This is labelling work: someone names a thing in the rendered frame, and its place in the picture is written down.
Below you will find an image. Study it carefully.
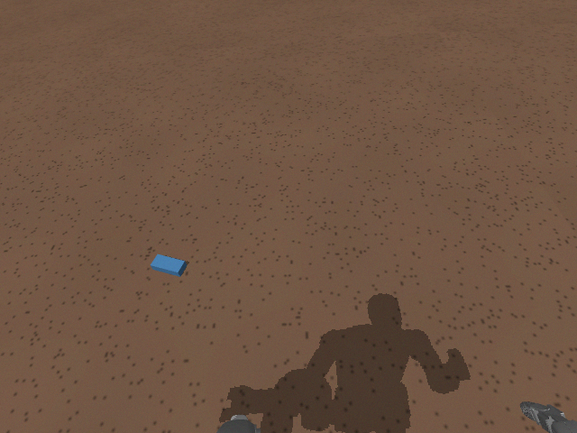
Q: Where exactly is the right robot hand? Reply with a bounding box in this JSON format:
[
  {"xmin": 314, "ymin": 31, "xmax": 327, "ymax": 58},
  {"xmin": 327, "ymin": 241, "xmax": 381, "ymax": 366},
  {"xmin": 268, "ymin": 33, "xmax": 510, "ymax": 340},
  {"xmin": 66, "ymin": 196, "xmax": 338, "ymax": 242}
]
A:
[{"xmin": 520, "ymin": 401, "xmax": 577, "ymax": 433}]

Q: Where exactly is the small box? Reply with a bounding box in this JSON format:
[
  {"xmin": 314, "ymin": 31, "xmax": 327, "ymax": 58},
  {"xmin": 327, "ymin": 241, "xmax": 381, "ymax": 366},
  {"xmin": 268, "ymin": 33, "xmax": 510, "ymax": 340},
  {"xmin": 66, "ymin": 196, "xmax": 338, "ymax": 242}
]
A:
[{"xmin": 151, "ymin": 254, "xmax": 187, "ymax": 277}]

